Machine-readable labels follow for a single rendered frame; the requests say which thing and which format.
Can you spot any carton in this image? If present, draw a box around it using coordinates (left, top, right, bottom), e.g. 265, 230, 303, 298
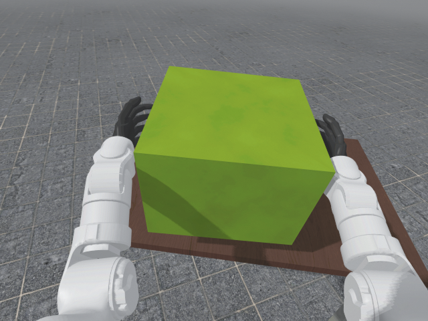
134, 66, 336, 245

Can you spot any robot left hand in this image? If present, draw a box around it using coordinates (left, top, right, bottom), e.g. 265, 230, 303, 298
112, 96, 153, 148

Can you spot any robot left forearm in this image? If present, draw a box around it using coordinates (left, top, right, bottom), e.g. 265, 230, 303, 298
58, 136, 135, 313

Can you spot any table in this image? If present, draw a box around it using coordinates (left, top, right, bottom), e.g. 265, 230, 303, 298
129, 138, 428, 321

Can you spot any right robot upper arm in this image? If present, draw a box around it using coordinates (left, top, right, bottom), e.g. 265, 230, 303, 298
344, 269, 428, 321

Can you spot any robot right hand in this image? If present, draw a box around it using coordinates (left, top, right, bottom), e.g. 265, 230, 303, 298
315, 114, 347, 158

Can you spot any robot right forearm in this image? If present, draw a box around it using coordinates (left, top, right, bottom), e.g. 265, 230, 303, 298
324, 156, 428, 293

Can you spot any left robot upper arm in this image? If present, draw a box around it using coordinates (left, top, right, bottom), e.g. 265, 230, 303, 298
36, 256, 139, 321

